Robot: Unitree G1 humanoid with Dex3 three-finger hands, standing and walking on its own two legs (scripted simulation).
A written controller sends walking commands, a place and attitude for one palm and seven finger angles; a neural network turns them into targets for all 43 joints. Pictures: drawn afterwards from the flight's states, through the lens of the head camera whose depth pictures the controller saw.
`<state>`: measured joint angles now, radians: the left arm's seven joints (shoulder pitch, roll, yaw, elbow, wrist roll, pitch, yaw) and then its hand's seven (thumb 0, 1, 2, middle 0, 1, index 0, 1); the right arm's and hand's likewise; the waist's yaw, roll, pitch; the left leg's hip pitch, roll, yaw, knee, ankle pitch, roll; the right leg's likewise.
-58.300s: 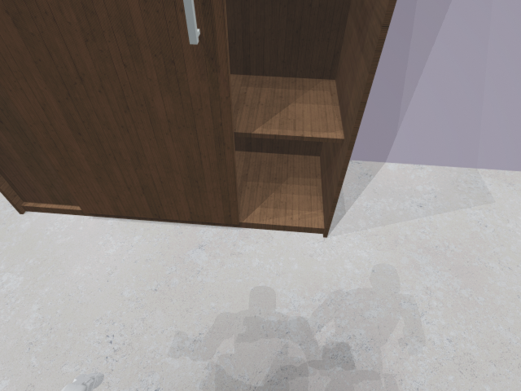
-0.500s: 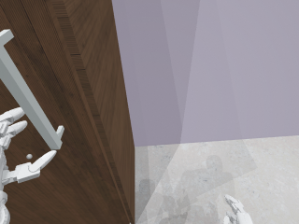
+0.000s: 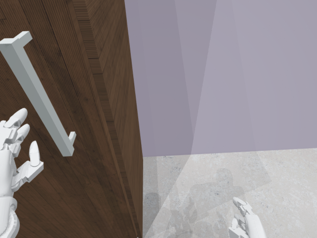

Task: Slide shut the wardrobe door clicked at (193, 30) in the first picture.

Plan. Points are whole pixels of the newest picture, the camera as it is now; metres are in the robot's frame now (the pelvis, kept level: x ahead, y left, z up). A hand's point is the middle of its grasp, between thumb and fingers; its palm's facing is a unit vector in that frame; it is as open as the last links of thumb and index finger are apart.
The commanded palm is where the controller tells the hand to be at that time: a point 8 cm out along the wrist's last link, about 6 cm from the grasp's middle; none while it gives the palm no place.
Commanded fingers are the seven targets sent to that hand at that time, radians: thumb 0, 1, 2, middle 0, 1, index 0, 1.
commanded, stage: draw the hand back to the body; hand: left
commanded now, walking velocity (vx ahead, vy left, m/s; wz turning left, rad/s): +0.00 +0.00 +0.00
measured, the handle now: (49, 103) +0.27 +0.25 +0.25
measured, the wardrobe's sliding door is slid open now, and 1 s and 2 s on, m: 0.00 0.00 0.00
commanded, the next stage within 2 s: step back with the hand held close in 0.10 s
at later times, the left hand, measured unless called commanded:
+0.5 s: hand (37, 168) +0.18 +0.27 +0.16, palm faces +0.38 -0.81 -0.44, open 7.4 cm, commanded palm +0.12 +0.31 +0.17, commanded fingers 0.00 0.90 0.90 -0.20 -0.30 -0.20 -0.30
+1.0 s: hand out of the picture +0.12 +0.30 +0.17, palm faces +0.48 -0.74 -0.46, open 7.4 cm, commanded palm +0.05 +0.33 +0.17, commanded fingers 0.00 0.90 0.90 -0.20 -0.30 -0.20 -0.30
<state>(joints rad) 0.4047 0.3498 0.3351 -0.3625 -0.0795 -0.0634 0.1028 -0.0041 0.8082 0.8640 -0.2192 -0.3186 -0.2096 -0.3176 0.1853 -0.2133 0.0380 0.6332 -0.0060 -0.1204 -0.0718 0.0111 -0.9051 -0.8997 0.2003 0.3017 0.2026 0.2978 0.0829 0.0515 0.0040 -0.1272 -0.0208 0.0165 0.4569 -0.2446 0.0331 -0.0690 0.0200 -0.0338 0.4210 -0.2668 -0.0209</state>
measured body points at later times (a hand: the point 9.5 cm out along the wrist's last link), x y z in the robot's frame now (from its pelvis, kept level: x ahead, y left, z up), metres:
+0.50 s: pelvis -0.02 +0.01 +0.00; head -0.02 +0.01 +0.45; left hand +0.16 +0.31 +0.18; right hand +0.15 -0.23 -0.08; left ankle +0.01 +0.10 -0.74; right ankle -0.02 -0.11 -0.74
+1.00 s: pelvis -0.08 +0.03 -0.02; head -0.06 +0.04 +0.43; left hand +0.09 +0.34 +0.19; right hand +0.10 -0.20 -0.09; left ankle +0.01 +0.10 -0.74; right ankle -0.04 -0.11 -0.74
